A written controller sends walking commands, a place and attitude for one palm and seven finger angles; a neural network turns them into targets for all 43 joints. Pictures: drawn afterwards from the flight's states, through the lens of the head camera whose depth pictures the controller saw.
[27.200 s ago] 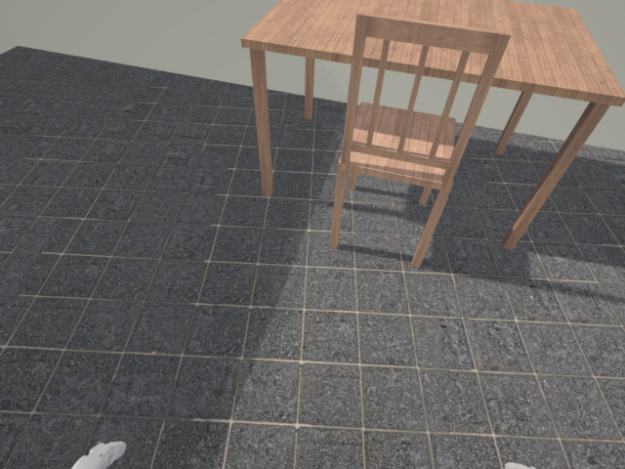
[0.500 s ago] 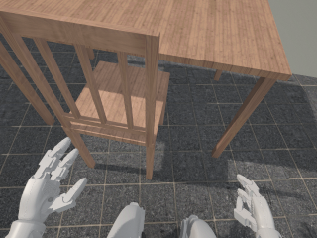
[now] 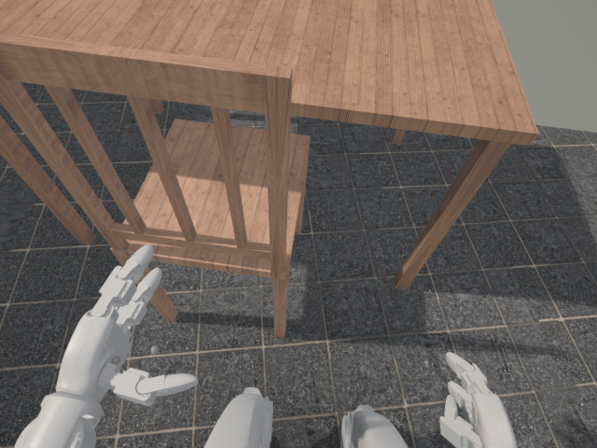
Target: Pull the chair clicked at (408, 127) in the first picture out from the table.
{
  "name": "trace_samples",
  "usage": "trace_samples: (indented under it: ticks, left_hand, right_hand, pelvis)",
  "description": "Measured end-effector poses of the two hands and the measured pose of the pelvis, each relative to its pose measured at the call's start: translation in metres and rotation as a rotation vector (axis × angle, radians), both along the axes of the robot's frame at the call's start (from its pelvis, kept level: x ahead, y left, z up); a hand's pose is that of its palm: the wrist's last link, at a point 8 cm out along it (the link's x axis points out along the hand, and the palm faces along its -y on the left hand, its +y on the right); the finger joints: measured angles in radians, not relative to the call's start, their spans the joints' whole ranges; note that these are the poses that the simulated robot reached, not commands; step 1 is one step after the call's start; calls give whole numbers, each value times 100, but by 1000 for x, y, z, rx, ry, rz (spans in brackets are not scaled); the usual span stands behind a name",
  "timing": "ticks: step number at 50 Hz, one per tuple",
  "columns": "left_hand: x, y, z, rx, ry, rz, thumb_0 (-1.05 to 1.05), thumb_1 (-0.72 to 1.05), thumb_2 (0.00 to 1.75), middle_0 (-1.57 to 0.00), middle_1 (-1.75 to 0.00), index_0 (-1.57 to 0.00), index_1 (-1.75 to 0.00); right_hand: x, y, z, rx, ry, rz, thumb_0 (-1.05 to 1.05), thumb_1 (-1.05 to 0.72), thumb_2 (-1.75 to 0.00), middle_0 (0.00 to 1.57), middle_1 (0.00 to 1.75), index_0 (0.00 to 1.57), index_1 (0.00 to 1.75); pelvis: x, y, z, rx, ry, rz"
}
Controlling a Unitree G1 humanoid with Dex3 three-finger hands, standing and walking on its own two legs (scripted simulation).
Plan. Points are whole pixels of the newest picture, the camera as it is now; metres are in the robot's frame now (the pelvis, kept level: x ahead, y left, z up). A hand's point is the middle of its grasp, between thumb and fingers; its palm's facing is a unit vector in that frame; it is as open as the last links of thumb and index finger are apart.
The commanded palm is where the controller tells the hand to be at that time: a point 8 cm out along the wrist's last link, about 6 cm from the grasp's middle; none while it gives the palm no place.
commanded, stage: raise the hand toward the chair's back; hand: left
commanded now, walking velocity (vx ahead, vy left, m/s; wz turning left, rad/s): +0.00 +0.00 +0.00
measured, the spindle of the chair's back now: (170, 182) +0.48 +0.24 +0.03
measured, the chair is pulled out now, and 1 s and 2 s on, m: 0.00 0.00 0.00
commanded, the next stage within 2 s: aim the fingers beside a spindle in 1.08 s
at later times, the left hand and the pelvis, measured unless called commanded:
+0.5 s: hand (161, 318) +0.25 +0.18 +0.06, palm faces -0.05 -1.00 -0.06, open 16.8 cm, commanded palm +0.23 +0.24 +0.06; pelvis +0.02 -0.02 +0.01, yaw +1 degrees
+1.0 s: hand (170, 317) +0.25 +0.17 +0.06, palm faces -0.06 -1.00 -0.05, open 16.9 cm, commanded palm +0.23 +0.23 +0.07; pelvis +0.02 -0.03 +0.02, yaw +0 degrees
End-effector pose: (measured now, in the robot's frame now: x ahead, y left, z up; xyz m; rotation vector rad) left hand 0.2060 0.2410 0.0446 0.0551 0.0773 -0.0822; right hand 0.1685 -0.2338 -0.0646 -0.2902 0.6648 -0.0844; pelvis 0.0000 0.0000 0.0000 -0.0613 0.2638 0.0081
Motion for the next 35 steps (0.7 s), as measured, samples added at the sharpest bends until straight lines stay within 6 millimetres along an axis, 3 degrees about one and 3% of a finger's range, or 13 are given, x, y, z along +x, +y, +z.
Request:
trace_samples:
  ticks: [11,17,27,35]
  left_hand:
    - [14,3,17,9,-6,47,0,-34,36,-8,-10,-8,-11]
    - [17,-3,14,3,10,26,0,-44,32,-7,-9,-7,-9]
    - [29,-8,24,7,-33,33,-1,-49,30,-7,-8,-7,-8]
    - [34,-14,22,-8,-3,21,-1,-49,30,-7,-8,-7,-8]
  right_hand:
    - [19,-5,13,28,-36,-13,1,-90,-90,20,30,21,30]
    - [24,-10,13,34,-38,-8,1,-90,-90,20,30,21,30]
    - [18,-23,9,38,-17,-27,1,-90,-90,20,30,21,30]
    - [8,-32,11,39,-3,-56,1,-90,-90,20,30,21,30]
  pelvis:
    - [12,-11,11,5,-4,4]
    - [16,-17,12,9,-6,5]
    - [17,-25,14,17,-15,6]
    - [18,-28,18,25,-22,0]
